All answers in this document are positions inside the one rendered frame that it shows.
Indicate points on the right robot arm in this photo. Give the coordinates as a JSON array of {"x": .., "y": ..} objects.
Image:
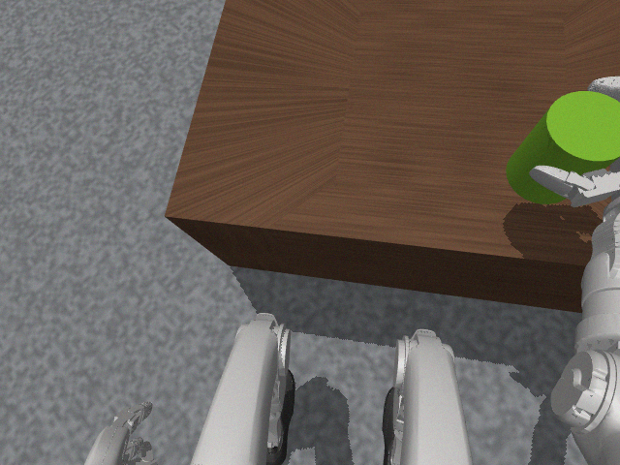
[{"x": 587, "y": 396}]

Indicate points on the left robot foot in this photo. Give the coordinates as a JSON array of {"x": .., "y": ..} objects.
[{"x": 277, "y": 455}]

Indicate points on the can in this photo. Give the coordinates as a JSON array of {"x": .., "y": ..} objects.
[{"x": 580, "y": 132}]

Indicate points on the right robot hand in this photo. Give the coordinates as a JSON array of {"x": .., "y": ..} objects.
[{"x": 592, "y": 186}]

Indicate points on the left robot hand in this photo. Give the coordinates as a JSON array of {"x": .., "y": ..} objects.
[{"x": 112, "y": 446}]

